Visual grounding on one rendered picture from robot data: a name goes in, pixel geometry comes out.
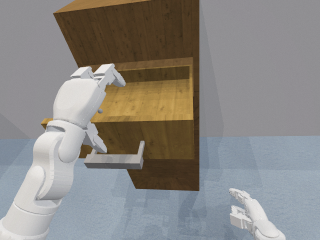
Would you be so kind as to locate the drawer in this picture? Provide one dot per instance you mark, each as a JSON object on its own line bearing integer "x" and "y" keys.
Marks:
{"x": 154, "y": 106}

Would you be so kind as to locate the robot left hand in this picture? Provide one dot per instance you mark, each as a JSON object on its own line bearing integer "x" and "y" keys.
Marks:
{"x": 79, "y": 99}

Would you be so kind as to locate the left robot forearm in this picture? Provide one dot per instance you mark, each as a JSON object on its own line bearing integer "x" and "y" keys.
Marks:
{"x": 48, "y": 180}

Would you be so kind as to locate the right robot forearm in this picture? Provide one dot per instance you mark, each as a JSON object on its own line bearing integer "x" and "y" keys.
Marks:
{"x": 265, "y": 230}

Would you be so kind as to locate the handle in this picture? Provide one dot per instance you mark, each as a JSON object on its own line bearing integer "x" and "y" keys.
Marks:
{"x": 115, "y": 161}

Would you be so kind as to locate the robot right hand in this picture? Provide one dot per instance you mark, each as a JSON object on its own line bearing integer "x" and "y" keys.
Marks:
{"x": 252, "y": 212}

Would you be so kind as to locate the cabinet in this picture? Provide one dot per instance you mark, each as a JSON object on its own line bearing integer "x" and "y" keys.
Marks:
{"x": 135, "y": 34}

